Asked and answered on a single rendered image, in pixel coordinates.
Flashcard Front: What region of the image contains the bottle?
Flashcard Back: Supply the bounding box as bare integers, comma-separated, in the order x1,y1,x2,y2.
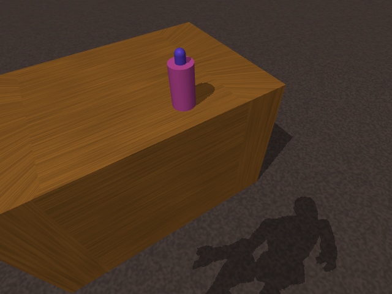
167,48,196,111

